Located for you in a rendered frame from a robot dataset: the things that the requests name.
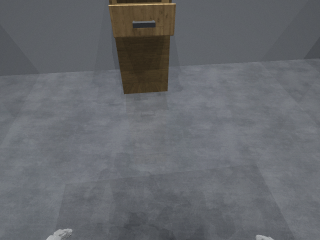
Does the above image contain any cabinet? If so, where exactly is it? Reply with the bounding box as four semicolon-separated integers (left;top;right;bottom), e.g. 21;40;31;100
109;0;172;94

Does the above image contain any robot left hand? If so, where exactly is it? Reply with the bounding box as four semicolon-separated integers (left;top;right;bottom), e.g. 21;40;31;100
46;228;73;240

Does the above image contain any handle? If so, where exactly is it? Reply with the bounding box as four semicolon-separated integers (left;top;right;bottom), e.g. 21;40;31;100
132;20;156;28

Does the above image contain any drawer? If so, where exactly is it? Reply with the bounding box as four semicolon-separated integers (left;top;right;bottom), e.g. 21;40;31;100
108;3;176;38

